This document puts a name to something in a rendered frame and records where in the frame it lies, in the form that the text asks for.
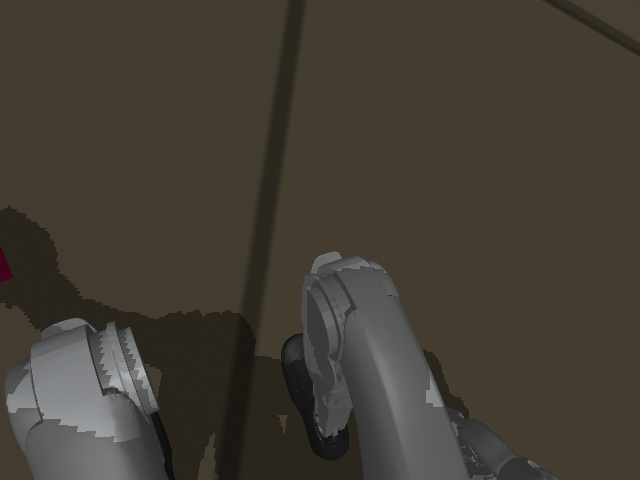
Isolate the right robot foot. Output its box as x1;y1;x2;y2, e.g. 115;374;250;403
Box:
281;334;349;460

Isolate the right robot hand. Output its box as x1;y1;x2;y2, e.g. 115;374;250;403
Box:
445;406;519;480

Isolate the right robot arm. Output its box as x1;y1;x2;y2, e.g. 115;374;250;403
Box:
497;457;558;480

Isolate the small box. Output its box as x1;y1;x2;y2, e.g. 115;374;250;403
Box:
0;246;14;282

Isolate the left robot foot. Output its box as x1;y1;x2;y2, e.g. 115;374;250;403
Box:
150;411;175;480

